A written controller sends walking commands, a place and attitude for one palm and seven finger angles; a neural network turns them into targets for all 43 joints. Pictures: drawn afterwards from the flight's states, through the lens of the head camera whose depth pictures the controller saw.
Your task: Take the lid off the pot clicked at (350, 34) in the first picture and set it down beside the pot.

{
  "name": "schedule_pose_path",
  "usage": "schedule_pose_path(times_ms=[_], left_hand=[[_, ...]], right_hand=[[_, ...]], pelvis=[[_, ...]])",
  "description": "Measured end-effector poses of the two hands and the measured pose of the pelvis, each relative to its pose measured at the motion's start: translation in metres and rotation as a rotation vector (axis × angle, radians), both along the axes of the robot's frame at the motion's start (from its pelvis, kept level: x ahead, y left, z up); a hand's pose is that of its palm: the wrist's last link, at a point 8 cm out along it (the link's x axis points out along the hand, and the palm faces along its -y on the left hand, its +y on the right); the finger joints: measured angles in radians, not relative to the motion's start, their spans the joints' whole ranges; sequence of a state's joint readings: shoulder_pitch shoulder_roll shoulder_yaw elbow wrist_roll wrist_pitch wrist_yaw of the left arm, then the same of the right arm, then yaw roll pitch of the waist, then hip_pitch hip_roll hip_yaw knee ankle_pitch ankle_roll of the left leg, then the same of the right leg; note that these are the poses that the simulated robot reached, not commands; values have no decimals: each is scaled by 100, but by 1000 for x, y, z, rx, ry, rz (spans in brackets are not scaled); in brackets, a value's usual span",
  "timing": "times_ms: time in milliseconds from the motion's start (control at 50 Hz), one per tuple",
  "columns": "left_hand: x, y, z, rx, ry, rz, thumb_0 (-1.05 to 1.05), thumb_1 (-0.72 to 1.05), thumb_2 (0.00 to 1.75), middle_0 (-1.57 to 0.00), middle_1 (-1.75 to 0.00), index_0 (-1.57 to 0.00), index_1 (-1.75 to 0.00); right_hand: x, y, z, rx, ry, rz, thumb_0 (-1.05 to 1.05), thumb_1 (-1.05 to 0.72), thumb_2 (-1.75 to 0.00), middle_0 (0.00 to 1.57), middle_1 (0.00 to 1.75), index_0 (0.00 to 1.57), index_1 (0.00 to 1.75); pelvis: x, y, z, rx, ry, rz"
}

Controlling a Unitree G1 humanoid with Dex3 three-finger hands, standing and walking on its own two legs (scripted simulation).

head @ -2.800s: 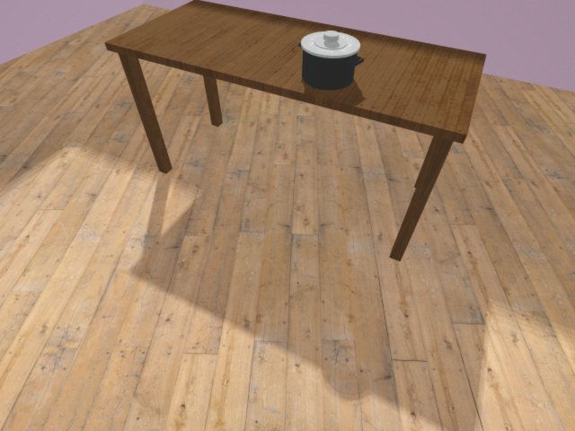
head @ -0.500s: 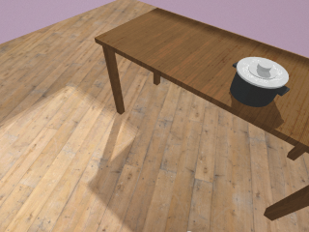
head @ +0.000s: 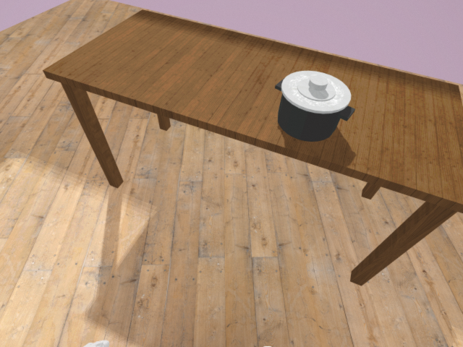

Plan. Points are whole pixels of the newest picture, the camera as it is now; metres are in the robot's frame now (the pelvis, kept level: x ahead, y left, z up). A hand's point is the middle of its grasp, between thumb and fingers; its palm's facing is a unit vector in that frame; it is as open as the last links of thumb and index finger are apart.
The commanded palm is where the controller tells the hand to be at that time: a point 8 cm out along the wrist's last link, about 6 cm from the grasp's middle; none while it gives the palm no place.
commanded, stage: turn to face it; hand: left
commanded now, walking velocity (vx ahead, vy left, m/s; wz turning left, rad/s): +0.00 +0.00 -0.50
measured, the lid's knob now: (318, 82) +0.75 -0.18 +0.05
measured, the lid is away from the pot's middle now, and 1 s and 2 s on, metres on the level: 0.00 0.00 0.00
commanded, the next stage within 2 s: take the last steps up to it in 0.42 s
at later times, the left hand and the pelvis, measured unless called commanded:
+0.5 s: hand out of the picture +0.12 +0.14 -0.15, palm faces -0.20 -0.95 -0.24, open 7.4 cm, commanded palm none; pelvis +0.00 -0.03 +0.01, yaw -13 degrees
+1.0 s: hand (183, 322) +0.19 +0.11 -0.16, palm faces -0.33 -0.93 -0.14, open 7.4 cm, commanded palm none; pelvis +0.08 -0.04 +0.01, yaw -19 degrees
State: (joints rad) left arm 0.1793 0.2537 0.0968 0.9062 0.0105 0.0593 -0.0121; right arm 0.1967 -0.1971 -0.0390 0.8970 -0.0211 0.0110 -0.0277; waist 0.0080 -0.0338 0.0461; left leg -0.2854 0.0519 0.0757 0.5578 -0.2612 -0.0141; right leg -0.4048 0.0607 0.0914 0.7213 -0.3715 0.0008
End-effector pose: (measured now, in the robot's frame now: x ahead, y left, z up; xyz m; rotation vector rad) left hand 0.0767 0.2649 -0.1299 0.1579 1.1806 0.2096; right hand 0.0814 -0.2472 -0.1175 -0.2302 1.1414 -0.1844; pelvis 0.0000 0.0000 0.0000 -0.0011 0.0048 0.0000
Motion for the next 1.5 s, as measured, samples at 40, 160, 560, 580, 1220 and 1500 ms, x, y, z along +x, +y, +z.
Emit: schedule_pose_path(times_ms=[40,160,560,580,1220,1500], left_hand=[[9,3,2,-4,1,-36,1,91,90,-20,-30,-20,-30],[31,-6,9,-13,11,-121,1,91,90,-19,-30,-20,-30],[42,-81,9,-11,55,-280,1,90,90,-20,-30,-20,-30],[41,-79,7,-17,60,-279,1,90,90,-20,-30,-20,-30],[211,-197,-7,-72,-16,-407,1,91,90,-20,-30,-20,-30],[212,-171,-18,-61,143,-281,0,92,90,-20,-30,-20,-30]], right_hand=[[-11,5,4,3,6,-20,1,-91,-90,20,30,20,29],[-43,8,4,27,52,-102,1,-90,-90,20,30,21,30],[-118,-32,-14,61,183,-320,1,-91,-90,20,30,20,29],[-117,-30,-13,57,177,-320,1,-91,-90,20,30,20,29],[-106,-26,-26,217,442,-498,1,-91,-90,20,30,21,29],[137,-122,-2,35,-22,-306,1,-92,-90,20,30,20,29]], pelvis=[[0,2,3,-1,-6,-26],[0,3,10,-11,-12,-100],[-1,-27,9,0,12,-239],[0,-26,9,-4,13,-244],[133,-108,-4,-16,0,-322],[217,-121,2,-48,-8,-317]])
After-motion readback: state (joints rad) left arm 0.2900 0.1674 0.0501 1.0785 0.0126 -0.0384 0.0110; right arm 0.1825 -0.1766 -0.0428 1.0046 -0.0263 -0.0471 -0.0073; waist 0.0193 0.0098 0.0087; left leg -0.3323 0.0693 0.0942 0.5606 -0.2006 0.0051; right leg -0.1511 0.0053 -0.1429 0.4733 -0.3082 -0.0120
